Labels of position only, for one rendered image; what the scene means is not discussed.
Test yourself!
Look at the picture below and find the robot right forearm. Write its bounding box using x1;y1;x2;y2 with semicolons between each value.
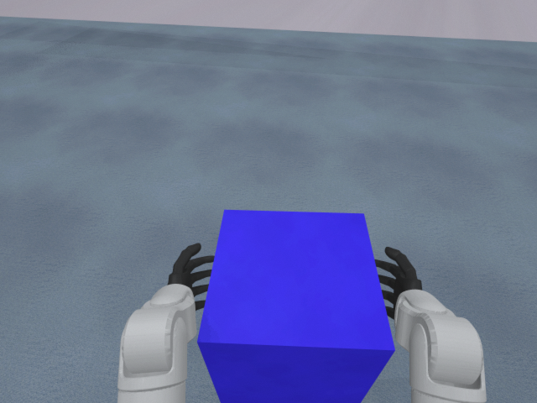
394;290;487;403

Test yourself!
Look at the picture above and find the left robot hand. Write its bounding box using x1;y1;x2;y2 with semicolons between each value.
168;243;215;310

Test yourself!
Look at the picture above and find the robot left forearm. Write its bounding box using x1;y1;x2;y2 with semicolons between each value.
117;284;197;403

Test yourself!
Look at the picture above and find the right robot hand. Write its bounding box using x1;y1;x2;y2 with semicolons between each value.
375;247;422;319

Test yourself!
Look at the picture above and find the carton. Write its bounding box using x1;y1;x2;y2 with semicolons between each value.
197;210;395;403

